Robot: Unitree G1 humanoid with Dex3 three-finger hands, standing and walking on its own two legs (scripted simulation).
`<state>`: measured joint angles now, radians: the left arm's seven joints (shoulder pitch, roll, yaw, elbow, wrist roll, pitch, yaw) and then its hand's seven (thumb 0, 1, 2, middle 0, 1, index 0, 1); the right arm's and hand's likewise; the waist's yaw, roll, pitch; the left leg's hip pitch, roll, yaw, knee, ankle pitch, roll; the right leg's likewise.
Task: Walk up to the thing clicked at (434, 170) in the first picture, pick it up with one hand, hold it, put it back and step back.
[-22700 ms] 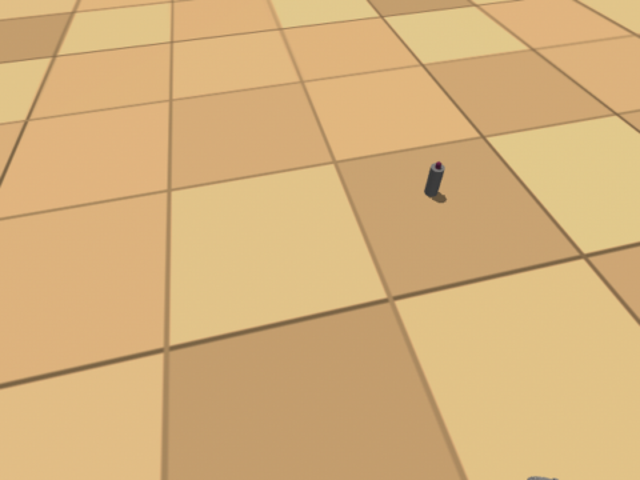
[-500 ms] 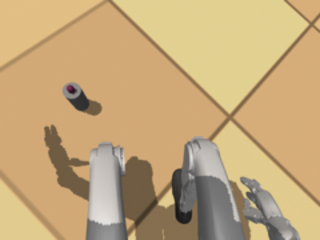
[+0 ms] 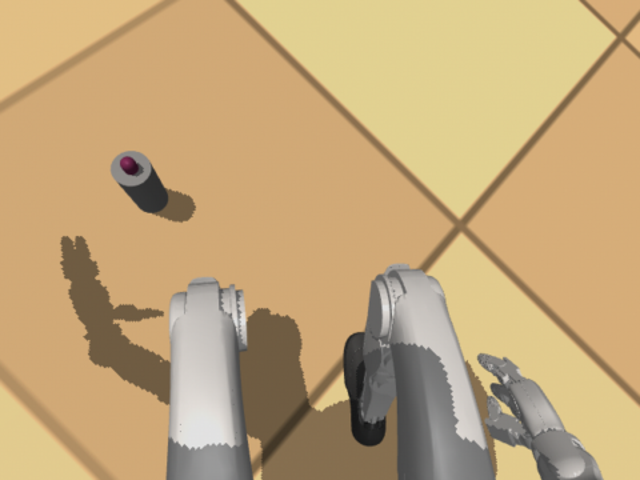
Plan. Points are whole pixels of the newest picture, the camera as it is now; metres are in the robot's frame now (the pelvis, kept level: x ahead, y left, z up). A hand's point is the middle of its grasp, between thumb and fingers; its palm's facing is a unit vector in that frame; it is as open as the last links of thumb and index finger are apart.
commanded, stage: go down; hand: left
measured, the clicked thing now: (140, 182) +0.52 +0.28 -0.29
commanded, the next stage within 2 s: approach in 0.04 s
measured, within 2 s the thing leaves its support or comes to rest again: neither
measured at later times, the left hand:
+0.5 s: hand out of the picture +0.41 +0.44 -0.07, palm faces +0.35 -0.94 -0.01, open 17.4 cm
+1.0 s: hand (82, 205) +0.45 +0.34 -0.24, palm faces +0.34 -0.94 +0.03, open 17.5 cm
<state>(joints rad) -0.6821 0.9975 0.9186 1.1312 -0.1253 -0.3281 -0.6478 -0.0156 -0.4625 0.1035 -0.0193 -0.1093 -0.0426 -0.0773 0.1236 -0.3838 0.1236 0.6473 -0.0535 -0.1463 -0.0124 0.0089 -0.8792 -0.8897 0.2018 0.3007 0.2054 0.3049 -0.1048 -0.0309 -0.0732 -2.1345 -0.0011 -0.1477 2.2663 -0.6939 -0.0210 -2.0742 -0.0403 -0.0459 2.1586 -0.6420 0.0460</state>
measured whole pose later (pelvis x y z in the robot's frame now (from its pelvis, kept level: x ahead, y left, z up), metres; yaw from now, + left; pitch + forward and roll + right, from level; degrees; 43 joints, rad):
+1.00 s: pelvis -0.01 +0.02 -0.09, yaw -8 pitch +16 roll -17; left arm -0.74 1.03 0.79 1.54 -0.11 -0.92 -0.32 -0.02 -0.59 0.10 -0.05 -0.15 -0.08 -0.12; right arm -0.14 -0.41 0.47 0.54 -0.30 0.01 0.07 0.00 -0.90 -0.89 0.20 0.30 0.21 0.31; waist -0.25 -0.24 0.27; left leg -2.23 0.00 -0.32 2.63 -0.72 0.00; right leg -2.11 0.04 -0.16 2.37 -0.60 0.06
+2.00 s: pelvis -0.02 +0.02 -0.09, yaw -11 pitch +14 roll -19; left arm -0.76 0.96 0.63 1.55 -0.03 -1.07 0.06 -0.02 -0.44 0.24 -0.09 -0.18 -0.10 -0.17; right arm -0.17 -0.39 0.53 0.52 -0.36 0.11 0.13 0.00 -0.90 -0.90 0.20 0.30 0.20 0.30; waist -0.29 -0.27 0.32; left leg -2.22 0.01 -0.38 2.66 -0.74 0.00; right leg -2.09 0.06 -0.20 2.36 -0.57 0.09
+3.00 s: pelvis -0.01 +0.02 -0.08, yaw -10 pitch +17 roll -18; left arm -0.77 0.92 0.65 1.30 -0.01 -0.88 0.01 -0.01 -0.40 1.06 -0.80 -1.20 -0.81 -1.24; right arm -0.10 -0.37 0.47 0.55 -0.33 0.13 0.12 0.00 -0.89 -0.90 0.20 0.30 0.20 0.30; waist -0.26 -0.24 0.29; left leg -2.22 0.00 -0.36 2.61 -0.73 -0.02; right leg -2.09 0.03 -0.20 2.33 -0.58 0.08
